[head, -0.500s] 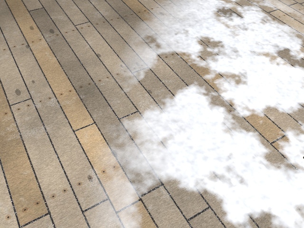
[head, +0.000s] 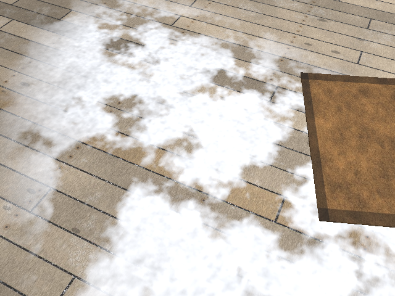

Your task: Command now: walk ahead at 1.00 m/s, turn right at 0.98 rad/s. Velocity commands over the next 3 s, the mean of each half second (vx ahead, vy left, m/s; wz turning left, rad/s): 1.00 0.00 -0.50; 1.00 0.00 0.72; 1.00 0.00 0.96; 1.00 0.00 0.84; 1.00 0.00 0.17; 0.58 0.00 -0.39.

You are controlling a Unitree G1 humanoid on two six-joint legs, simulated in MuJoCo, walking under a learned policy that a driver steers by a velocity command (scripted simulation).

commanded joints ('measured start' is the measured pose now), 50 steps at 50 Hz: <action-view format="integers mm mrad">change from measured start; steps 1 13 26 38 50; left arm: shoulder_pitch -77 230 219 81 -204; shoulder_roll -46 232 -5 15 -38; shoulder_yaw -38 52 -13 -55 -94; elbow -129 16 129 -39 -182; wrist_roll -4 25 -27 8 -7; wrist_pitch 2 -14 -154 -158 -84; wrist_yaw -22 46 47 69 45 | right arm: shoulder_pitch -71 135 -268 72 44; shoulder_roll -27 -27 31 -154 -157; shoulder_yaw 9 21 47 -54 -65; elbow -46 -121 -151 -26 -43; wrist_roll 4 13 34 22 45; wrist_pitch -43 10 43 73 16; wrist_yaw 11 3 65 22 23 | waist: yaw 67 105 46 -41 -51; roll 141 -157 67 25 116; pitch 69 -317 112 -105 41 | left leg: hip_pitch -35 -625 -460 286 -126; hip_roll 250 19 79 213 -10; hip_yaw -103 -18 -96 -887 -527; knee -266 1243 408 -139 -170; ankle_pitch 214 -261 454 -176 464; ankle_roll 78 10 97 425 247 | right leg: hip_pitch -98 1239 497 -130 276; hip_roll -74 -269 -30 34 7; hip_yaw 49 654 -101 130 5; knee -78 -737 -1242 269 -692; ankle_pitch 144 -20 453 -97 325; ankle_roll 5 -359 -40 58 130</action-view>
